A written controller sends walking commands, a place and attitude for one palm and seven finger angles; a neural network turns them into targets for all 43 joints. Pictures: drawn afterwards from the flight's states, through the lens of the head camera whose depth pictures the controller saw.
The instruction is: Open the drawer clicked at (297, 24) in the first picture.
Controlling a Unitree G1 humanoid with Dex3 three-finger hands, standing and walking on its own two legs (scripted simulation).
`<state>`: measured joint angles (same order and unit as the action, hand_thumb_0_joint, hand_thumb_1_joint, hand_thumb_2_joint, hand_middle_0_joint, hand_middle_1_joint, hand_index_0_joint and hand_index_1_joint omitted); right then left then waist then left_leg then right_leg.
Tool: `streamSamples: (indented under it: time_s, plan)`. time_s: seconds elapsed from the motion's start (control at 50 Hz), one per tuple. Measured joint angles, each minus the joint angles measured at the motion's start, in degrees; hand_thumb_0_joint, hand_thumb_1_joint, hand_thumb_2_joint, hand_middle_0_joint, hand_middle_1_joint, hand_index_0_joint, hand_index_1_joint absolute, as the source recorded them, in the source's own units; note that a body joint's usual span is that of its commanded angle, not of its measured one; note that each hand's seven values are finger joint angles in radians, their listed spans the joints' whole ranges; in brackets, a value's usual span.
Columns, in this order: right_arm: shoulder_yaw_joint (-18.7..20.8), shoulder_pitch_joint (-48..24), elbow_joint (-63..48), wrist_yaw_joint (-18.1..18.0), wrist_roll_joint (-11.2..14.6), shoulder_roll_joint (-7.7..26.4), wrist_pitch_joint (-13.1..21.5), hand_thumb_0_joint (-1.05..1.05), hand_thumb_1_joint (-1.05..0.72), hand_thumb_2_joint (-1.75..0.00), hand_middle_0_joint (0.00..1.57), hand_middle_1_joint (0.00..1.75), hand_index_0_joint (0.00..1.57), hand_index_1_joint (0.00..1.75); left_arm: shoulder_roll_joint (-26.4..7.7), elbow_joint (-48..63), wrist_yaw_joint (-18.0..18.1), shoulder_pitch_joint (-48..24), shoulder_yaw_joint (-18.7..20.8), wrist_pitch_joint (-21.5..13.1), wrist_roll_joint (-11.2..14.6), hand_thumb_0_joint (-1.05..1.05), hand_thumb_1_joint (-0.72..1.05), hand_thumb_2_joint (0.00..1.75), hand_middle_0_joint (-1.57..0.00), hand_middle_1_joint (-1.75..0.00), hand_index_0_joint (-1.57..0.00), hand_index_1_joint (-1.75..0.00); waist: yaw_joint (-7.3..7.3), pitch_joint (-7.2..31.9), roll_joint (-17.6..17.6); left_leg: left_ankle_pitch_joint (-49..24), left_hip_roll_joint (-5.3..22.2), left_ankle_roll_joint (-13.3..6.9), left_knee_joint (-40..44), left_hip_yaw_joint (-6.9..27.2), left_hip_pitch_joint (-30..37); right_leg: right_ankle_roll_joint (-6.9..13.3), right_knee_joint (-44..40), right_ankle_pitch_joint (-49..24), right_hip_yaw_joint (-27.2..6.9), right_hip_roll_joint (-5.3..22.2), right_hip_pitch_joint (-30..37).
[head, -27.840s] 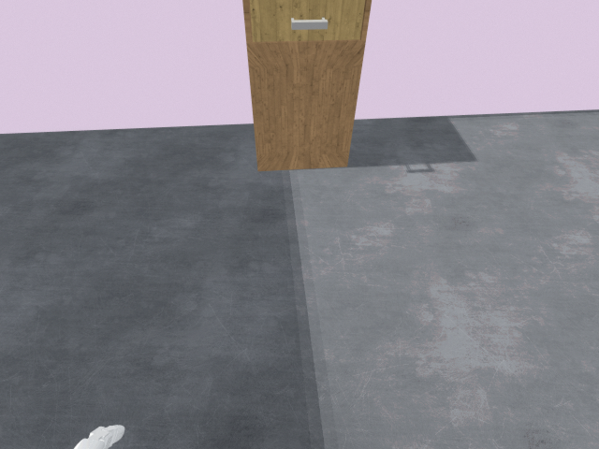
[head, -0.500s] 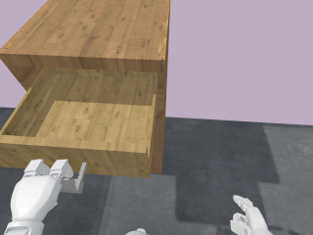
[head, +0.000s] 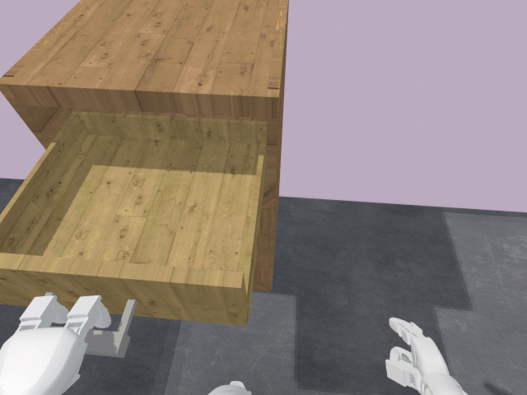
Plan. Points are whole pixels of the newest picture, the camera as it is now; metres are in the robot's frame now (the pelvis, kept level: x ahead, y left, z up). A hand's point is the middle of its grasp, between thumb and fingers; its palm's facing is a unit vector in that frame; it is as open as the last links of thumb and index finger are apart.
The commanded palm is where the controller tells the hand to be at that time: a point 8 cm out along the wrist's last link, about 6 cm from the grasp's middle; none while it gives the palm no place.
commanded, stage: pull the drawer open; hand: left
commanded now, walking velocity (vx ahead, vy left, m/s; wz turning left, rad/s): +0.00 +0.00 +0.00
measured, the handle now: (81, 321) +0.20 +0.27 +0.03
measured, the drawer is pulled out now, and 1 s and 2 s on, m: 0.30 0.30 0.29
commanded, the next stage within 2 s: open the thumb to release the handle in 0.28 s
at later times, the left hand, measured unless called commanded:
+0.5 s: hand (68, 363) +0.16 +0.28 +0.01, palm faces -0.02 -0.04 -1.00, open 5.9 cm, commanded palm +0.14 +0.29 +0.06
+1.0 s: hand (69, 364) +0.15 +0.27 +0.01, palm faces -0.06 -0.04 -1.00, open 13.4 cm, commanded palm +0.13 +0.27 +0.06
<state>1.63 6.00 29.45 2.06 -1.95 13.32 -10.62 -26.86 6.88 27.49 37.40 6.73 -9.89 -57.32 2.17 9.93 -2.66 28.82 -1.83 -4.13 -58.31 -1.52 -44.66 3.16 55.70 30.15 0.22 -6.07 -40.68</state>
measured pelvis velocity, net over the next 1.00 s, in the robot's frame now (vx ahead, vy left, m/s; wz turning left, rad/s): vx -0.01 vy -0.02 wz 0.03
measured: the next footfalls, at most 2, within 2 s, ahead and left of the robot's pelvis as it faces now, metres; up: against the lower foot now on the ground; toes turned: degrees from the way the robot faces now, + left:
none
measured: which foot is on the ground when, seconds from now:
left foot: down 0.00-1.00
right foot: down 0.00-1.00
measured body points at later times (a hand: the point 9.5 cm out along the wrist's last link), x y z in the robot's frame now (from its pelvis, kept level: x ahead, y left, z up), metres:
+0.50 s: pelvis +0.00 +0.00 -0.01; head +0.06 -0.01 +0.44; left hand +0.15 +0.28 +0.06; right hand +0.20 -0.23 -0.11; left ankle -0.01 +0.07 -0.68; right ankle -0.03 -0.09 -0.68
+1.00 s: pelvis -0.01 -0.02 +0.00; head +0.03 -0.03 +0.45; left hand +0.15 +0.27 +0.07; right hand +0.19 -0.25 -0.09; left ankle -0.01 +0.07 -0.68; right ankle -0.03 -0.09 -0.68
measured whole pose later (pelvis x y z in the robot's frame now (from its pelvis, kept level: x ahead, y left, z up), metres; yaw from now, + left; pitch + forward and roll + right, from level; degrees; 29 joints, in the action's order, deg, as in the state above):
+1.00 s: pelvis -0.01 -0.02 +0.00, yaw +2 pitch +13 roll -1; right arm 0.6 8.2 30.3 -1.4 -1.2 14.0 -8.9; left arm -28.1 -0.2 24.0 29.1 7.2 -9.3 -55.9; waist 2.1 8.7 -2.9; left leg 26.6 -1.7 -2.2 -56.5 0.7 -42.7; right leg 5.0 54.1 28.6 2.4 -6.3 -38.5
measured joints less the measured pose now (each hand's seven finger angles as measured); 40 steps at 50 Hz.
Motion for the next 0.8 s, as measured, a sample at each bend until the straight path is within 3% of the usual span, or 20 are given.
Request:
streamSamples:
  time_s: [0.18,0.4,0.52,0.64,0.8]
  plan:
    - [-0.5,0.3,-0.8,0.4,0.5,-0.5,-0.4,0.01,-0.91,-0.9,0.2,0.3,0.2,0.3,0.1,1.0,-0.4,1.6,-0.4,1.9,0.7,0.02,0.68,0.73,-0.29,-1.33,-0.42,-1.35,-0.61,0.5,-0.6,0.4,0.3,0.0,-0.5,-0.4,-0.1,-0.1,0.5,0.2,-0.4,-0.2,-0.2]
    - [-0.3,1.6,-0.8,0.3,0.2,0.1,-0.3,0.01,-0.91,-0.9,0.2,0.3,0.2,0.3,0.1,1.6,0.0,2.1,-0.4,1.6,0.5,0.02,0.68,0.74,-0.29,-1.34,-0.42,-1.35,-0.56,0.5,-0.3,0.4,0.0,-0.1,-0.2,-0.2,-0.3,-0.1,0.2,0.3,-0.2,-0.1,-0.3]
    - [0.3,1.7,0.0,-0.8,-0.3,1.0,0.2,0.01,-0.91,-0.9,0.2,0.3,0.2,0.3,-0.5,-0.3,1.5,-2.7,-0.5,-0.8,-0.9,0.01,0.64,0.76,-0.36,-1.34,-0.41,-1.34,1.02,-0.2,-0.6,0.5,-0.6,0.0,-2.4,1.1,-2.5,0.1,2.2,1.0,1.3,0.5,-2.0]
    - [-0.3,1.3,0.8,-1.6,0.2,0.2,-0.2,0.01,-0.91,-0.9,0.2,0.3,0.2,0.3,0.2,-2.1,0.8,-5.8,-1.5,1.0,-0.5,0.0,0.45,0.7,-0.39,-1.32,-0.39,-1.31,1.46,-0.2,-1.0,0.1,-0.6,0.4,-2.3,1.4,-2.3,0.4,2.3,0.8,1.6,0.5,-1.8]
    - [-1.9,1.6,0.8,-2.9,1.0,-0.9,0.3,0.01,-0.91,-0.9,0.2,0.3,0.2,0.3,-0.4,-5.1,-2.1,-7.9,-1.6,2.7,0.5,0.0,-0.01,0.51,-0.39,-1.28,-0.35,-1.26,0.67,-0.5,-0.6,-1.3,-0.3,1.1,0.5,1.6,0.8,1.1,-0.2,-0.6,1.6,0.2,1.0]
